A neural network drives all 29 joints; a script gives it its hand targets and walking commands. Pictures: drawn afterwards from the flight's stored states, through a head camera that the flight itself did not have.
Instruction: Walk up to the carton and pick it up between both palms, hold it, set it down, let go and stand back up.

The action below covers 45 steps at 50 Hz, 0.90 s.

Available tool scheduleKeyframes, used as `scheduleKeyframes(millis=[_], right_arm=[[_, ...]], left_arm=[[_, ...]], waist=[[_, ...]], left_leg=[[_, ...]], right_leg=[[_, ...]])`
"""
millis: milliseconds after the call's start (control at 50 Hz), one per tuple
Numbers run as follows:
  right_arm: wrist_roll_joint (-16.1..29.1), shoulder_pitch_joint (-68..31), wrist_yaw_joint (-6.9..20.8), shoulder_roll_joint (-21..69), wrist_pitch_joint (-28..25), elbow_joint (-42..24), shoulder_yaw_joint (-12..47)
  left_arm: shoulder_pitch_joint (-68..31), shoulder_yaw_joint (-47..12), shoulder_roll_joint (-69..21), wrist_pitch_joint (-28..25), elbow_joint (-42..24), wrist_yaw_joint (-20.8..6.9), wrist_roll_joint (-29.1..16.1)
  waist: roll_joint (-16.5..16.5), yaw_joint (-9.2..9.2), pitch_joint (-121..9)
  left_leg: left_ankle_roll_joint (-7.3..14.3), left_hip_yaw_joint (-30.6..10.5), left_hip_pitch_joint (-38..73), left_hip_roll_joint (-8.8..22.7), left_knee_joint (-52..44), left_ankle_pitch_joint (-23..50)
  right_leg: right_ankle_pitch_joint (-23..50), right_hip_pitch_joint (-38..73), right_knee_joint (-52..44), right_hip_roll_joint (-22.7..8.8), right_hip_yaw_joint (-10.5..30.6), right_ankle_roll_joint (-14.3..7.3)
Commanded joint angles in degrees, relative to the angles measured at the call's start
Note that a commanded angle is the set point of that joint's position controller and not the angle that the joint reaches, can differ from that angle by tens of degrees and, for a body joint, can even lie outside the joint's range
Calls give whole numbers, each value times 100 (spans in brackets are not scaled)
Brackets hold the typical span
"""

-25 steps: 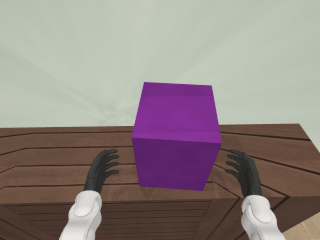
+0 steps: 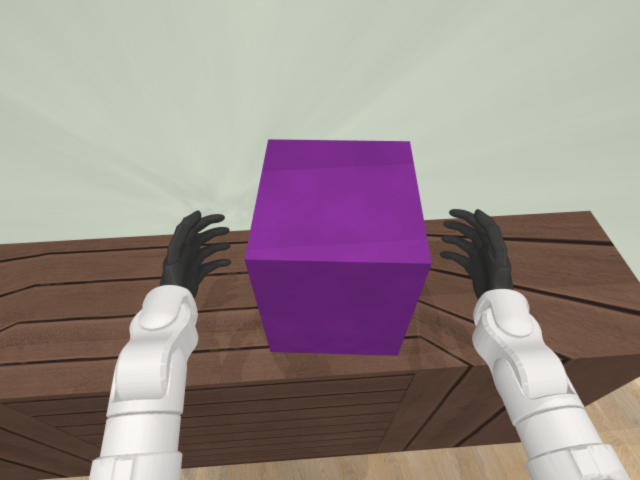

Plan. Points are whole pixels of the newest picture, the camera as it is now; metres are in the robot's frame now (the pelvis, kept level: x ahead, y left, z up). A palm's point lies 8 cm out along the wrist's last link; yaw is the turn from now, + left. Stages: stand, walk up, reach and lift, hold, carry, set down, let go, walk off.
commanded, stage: reach and lift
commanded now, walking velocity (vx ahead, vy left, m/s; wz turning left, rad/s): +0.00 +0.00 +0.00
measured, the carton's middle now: (336, 252) +0.43 +0.01 +0.01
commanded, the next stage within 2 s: none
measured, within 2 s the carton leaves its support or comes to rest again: neither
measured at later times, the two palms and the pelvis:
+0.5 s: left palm (182, 205) +0.40 +0.20 +0.14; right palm (479, 202) +0.41 -0.16 +0.13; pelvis +0.00 +0.00 +0.00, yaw +1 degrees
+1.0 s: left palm (191, 161) +0.45 +0.19 +0.16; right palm (478, 157) +0.45 -0.16 +0.16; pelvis +0.00 +0.00 +0.00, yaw +1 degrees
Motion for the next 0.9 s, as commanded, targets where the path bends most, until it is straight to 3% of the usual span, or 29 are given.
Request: scheduleKeyframes(millis=[0, 200, 500, 760, 880], right_arm=[[75, -1964, -76, -514, -53, -855, -222], [282, -3400, -143, -704, 330, -170, -304], [599, -5170, -80, -1054, 628, 1153, -311], [806, -6586, 40, -1304, 651, 2447, -246], [792, -6694, 93, -1200, 532, 3248, -155]], left_arm=[[-1911, 217, 578, -25, -801, 23, 28], [-3267, 218, 916, 191, -123, 166, -68], [-4942, 99, 1350, 185, 1210, 327, -205], [-6402, -87, 1623, -179, 2734, 455, -315], [-6512, -127, 1531, -557, 3664, 419, -233]], waist=[[107, 16, -2358], [218, -61, -2932], [356, -186, -3739], [362, -188, -4386], [295, -169, -4297]], left_leg=[[83, -126, 1725, -452, 239, 1243], [101, -152, 1744, -414, 394, 1226], [14, -292, 1810, -375, 699, 1734], [-34, -377, 1563, -372, 865, 1994], [-34, -383, 1433, -381, 859, 2083]], right_leg=[[2408, -408, -137, 300, -127, 390], [2218, -595, -120, 370, -210, 383], [2605, -800, -82, 440, -339, 404], [3102, -918, -10, 440, -344, 414], [3274, -855, 7, 433, -317, 434]])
